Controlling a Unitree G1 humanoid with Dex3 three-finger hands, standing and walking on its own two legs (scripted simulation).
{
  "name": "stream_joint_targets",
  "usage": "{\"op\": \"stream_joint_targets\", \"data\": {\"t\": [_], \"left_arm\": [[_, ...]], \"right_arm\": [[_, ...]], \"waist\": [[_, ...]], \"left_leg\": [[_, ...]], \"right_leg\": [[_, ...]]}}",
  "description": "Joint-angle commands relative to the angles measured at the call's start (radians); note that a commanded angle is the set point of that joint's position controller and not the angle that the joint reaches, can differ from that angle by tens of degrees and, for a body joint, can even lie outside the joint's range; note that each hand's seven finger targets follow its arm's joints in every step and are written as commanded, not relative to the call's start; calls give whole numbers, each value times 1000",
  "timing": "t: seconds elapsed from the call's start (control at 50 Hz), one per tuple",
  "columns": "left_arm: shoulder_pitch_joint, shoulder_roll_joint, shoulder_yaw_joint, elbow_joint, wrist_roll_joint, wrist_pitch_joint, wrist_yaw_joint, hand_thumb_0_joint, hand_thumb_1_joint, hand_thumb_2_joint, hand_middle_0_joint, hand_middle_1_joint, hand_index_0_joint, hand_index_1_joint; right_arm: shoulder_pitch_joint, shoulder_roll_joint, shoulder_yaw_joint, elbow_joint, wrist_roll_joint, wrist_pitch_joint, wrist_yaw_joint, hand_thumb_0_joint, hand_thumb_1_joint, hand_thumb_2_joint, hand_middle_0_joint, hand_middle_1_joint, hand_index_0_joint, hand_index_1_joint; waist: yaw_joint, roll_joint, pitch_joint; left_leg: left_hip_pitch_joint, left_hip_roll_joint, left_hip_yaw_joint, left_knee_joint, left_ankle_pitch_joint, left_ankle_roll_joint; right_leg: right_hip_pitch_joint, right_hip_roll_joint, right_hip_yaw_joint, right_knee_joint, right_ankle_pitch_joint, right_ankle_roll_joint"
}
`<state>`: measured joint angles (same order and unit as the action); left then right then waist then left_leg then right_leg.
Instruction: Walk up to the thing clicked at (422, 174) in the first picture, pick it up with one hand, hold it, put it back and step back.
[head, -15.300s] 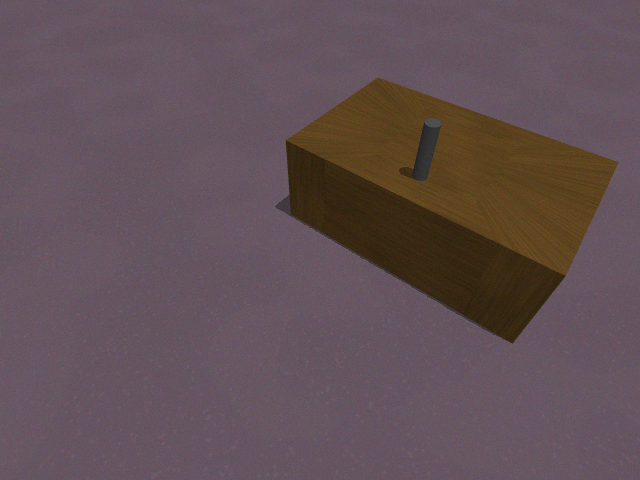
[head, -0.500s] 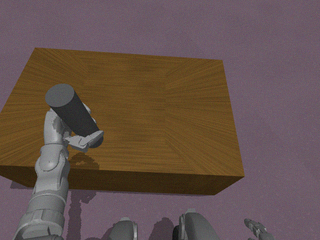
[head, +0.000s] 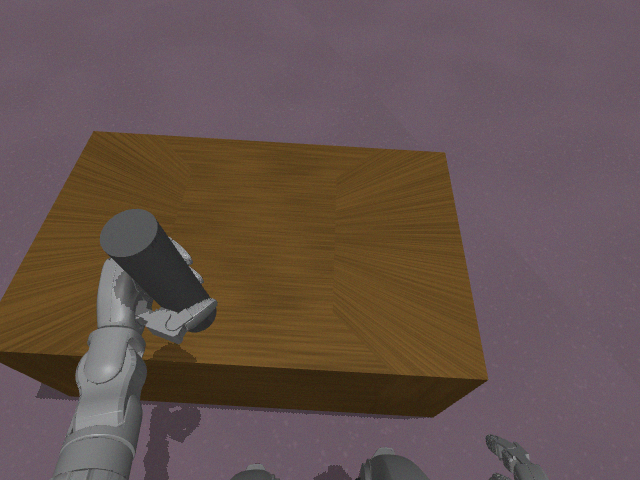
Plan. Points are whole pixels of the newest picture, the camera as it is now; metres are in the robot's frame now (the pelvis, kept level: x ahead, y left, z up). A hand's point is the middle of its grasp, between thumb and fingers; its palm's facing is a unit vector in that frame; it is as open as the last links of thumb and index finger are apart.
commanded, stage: lift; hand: left
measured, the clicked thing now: (170, 281) +0.34 +0.17 +0.06
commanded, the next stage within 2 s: hold in 0.10 s
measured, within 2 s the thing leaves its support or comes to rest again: neither
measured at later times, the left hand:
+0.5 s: hand (177, 291) +0.33 +0.17 +0.05, palm faces +0.05 -1.00 -0.01, open 8.5 cm
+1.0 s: hand (174, 292) +0.33 +0.17 +0.06, palm faces +0.06 -1.00 +0.00, open 8.5 cm
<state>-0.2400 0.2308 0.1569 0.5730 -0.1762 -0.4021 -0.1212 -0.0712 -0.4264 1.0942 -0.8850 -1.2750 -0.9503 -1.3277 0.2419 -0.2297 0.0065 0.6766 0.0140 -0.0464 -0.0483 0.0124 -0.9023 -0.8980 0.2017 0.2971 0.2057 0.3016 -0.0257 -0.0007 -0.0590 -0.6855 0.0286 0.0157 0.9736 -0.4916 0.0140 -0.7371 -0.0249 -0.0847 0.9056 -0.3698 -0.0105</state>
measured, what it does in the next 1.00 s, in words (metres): stands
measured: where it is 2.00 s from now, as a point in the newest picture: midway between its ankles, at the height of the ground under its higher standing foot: outside the picture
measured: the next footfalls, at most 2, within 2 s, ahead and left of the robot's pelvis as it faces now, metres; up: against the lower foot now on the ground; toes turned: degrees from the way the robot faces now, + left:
none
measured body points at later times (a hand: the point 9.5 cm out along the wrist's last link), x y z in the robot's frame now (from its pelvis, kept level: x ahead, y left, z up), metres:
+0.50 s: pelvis +0.00 +0.00 +0.01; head +0.06 +0.01 +0.46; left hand +0.33 +0.22 +0.05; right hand +0.13 -0.25 -0.10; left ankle -0.01 +0.11 -0.68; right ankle +0.04 -0.12 -0.68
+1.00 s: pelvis +0.01 +0.00 +0.02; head +0.05 +0.00 +0.47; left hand +0.32 +0.22 +0.06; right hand +0.14 -0.25 -0.08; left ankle -0.01 +0.11 -0.68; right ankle +0.04 -0.12 -0.68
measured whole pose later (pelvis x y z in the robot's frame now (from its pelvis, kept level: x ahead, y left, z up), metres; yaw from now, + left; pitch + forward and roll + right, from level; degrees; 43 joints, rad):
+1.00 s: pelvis +0.01 +0.00 +0.02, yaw +0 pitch +6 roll -1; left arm -0.12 0.20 0.13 0.49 -0.19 -0.40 -0.12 -0.07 -0.42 1.09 -0.88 -1.28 -0.94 -1.33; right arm 0.24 -0.23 0.00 0.68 0.02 -0.06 -0.05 0.01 -0.91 -0.90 0.20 0.30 0.21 0.30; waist -0.01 0.00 -0.03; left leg -0.49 0.03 0.02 0.82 -0.44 0.01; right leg -0.55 -0.02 -0.08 0.77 -0.33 -0.01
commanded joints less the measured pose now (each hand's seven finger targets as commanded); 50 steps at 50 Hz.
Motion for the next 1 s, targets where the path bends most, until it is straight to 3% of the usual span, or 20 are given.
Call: {"op": "stream_joint_targets", "data": {"t": [0.0, 0.02, 0.06, 0.1, 0.16, 0.2, 0.24, 0.32, 0.4, 0.44, 0.56, 0.6, 0.64, 0.7, 0.72, 0.82, 0.88, 0.92, 0.96, 0.98], "left_arm": [[-299, 148, 52, -273, -25, -82, 4, 0, 190, 1334, -1322, -1476, -1334, -1482], [-284, 113, 22, -253, -25, -79, 2, 0, 194, 1335, -1337, -1491, -1351, -1495], [-284, 159, 58, -287, -20, -83, 7, 0, 194, 1345, -1351, -1503, -1365, -1507], [-260, 117, 31, -265, -25, -82, 0, 0, 194, 1341, -1350, -1504, -1365, -1507], [-254, 130, 37, -261, -25, -83, -5, 0, 180, 1364, -1368, -1532, -1382, -1537], [-276, 143, 45, -309, -25, -91, -2, 0, 213, 1283, -1370, -1498, -1387, -1495], [-238, 105, 20, -292, -33, -86, -6, 0, 233, 1257, -1359, -1472, -1377, -1468], [-241, 97, 14, -279, -31, -87, -3, 0, 228, 1279, -1359, -1483, -1375, -1481], [-243, 131, 35, -317, -26, -99, -1, 0, 223, 1285, -1381, -1504, -1400, -1500], [-219, 95, 13, -304, -31, -95, -2, 0, 236, 1294, -1384, -1513, -1403, -1508], [-223, 116, 31, -343, -32, -93, 11, 0, 233, 1308, -1380, -1516, -1397, -1514], [-185, 83, 5, -298, -29, -84, 11, 0, 238, 1307, -1367, -1506, -1384, -1505], [-225, 102, 15, -351, -31, -92, 14, 0, 233, 1319, -1378, -1524, -1395, -1523], [-175, 105, 26, -318, -23, -82, 17, 0, 209, 1307, -1369, -1511, -1384, -1512], [-179, 92, 4, -332, -23, -83, 17, 0, 243, 1312, -1373, -1514, -1390, -1512], [-197, 123, 29, -370, -26, -84, 9, 0, 230, 1296, -1363, -1506, -1382, -1503], [-132, 75, 12, -304, -37, -69, 1, 0, 251, 1317, -1368, -1515, -1385, -1513], [-174, 116, 42, -344, -39, -75, 3, 0, 257, 1313, -1368, -1510, -1385, -1509], [-156, 94, 11, -343, -33, -80, -9, 0, 269, 1310, -1365, -1509, -1384, -1505], [-164, 111, 28, -348, -32, -83, -10, 0, 270, 1308, -1365, -1504, -1383, -1501]], "right_arm": [[25, -142, -56, -91, -3, -32, -14, 0, -899, -900, 199, 300, 199, 300], [17, -140, -53, -98, -2, -34, -13, 0, -904, -900, 199, 300, 199, 300], [12, -145, -60, -101, -1, -33, -15, 0, -897, -899, 199, 300, 199, 300], [14, -140, -56, -100, -3, -33, -11, 0, -903, -900, 199, 300, 199, 300], [9, -147, -59, -103, -1, -35, -14, 0, -905, -902, 199, 300, 199, 300], [3, -149, -60, -105, 0, -38, -12, 0, -909, -900, 199, 300, 199, 300], [6, -143, -56, -108, -1, -38, -12, 0, -909, -900, 199, 300, 199, 300], [-7, -147, -58, -110, 0, -43, -10, 0, -907, -900, 199, 300, 199, 300], [-15, -146, -60, -114, 0, -41, -9, 0, -907, -900, 199, 300, 199, 300], [-14, -138, -56, -114, -1, -43, -8, 0, -909, -900, 199, 300, 199, 300], [-18, -137, -55, -108, 2, -45, -11, 0, -904, -900, 199, 300, 199, 300], [-19, -135, -53, -112, 0, -46, -11, 0, -903, -900, 199, 300, 199, 300], [-21, -134, -53, -108, 0, -49, -12, 0, -910, -902, 199, 300, 199, 300], [-21, -136, -55, -110, 0, -46, -10, 0, -910, -902, 199, 300, 199, 300], [-26, -134, -54, -113, 0, -48, -8, 0, -904, -900, 199, 300, 199, 300], [-24, -135, -55, -118, 2, -45, -7, 0, -905, -900, 199, 300, 199, 300], [-26, -131, -51, -112, 4, -46, -8, 0, -906, -901, 199, 300, 199, 300], [-33, -137, -56, -113, 6, -50, -7, 0, -902, -900, 199, 300, 199, 300], [-35, -135, -56, -118, 6, -48, -3, 0, -901, -900, 199, 300, 199, 300], [-33, -138, -57, -119, 5, -48, -3, 0, -902, -901, 199, 300, 199, 300]], "waist": [[-8, 39, -364], [-14, 31, -319], [3, 42, -325], [-3, 30, -328], [0, 36, -312], [7, 56, -316], [-4, 43, -313], [-4, 12, -285], [7, 41, -278], [1, 25, -289], [9, 26, -263], [-3, 7, -266], [2, 34, -286], [12, 24, -270], [9, 23, -253], [11, 30, -277], [2, -9, -256], [14, 16, -228], [8, 29, -233], [12, 49, -238]], "left_leg": [[135, -27, -27, -159, 312, -7], [128, -25, -31, -168, 308, -8], [144, -27, -27, -180, 295, -7], [145, -23, -32, -189, 315, -12], [165, -23, -31, -197, 328, -11], [192, -21, -35, -211, 334, -16], [203, -20, -37, -216, 332, -16], [187, -19, -39, -230, 313, -13], [193, -25, -31, -244, 278, -11], [199, -24, -32, -243, 277, -10], [208, -25, -28, -256, 284, -9], [211, -26, -25, -256, 278, -6], [225, -28, -24, -254, 301, -9], [228, -26, -25, -257, 334, -11], [223, -26, -27, -265, 326, -11], [244, -28, -22, -271, 310, -6], [236, -27, -21, -274, 317, -5], [226, -28, -19, -280, 302, -5], [239, -25, -23, -288, 299, -9], [246, -26, -23, -291, 298, -12]], "right_leg": [[297, 17, 55, -113, 278, -18], [282, 19, 47, -116, 267, -19], [298, 17, 51, -129, 253, -18], [312, 19, 45, -127, 265, -20], [309, 20, 46, -136, 273, -20], [309, 20, 43, -136, 264, -23], [310, 23, 40, -142, 262, -22], [313, 23, 38, -154, 251, -20], [328, 20, 43, -170, 223, -19], [338, 21, 42, -171, 226, -17], [351, 21, 43, -187, 236, -16], [358, 21, 44, -195, 240, -14], [373, 17, 48, -193, 259, -14], [383, 19, 45, -198, 280, -16], [380, 19, 43, -198, 275, -15], [403, 19, 47, -212, 270, -13], [415, 20, 46, -219, 281, -11], [399, 18, 47, -224, 265, -11], [385, 20, 43, -218, 252, -15], [376, 21, 42, -218, 244, -18]]}}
